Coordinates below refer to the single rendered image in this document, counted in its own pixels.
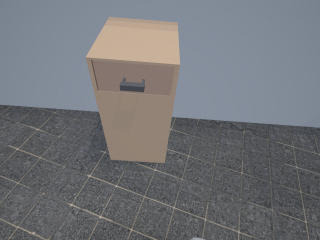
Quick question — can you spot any drawer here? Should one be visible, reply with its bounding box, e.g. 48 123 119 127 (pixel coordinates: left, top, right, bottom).
92 60 174 96

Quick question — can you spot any cabinet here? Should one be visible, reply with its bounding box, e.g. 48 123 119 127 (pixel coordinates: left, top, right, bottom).
85 17 180 163

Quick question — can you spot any handle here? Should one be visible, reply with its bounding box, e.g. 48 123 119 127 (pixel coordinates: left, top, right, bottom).
119 77 145 92

